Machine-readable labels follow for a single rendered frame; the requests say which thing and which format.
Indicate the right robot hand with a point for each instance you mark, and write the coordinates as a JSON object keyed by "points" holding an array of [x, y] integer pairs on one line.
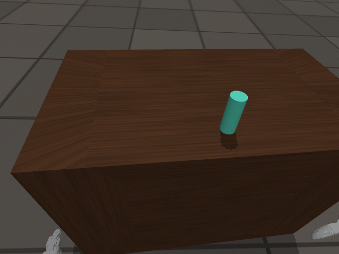
{"points": [[326, 231]]}

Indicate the left robot hand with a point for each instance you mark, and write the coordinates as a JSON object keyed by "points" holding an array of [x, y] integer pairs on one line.
{"points": [[53, 243]]}

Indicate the can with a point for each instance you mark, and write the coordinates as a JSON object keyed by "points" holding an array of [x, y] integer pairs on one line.
{"points": [[233, 111]]}

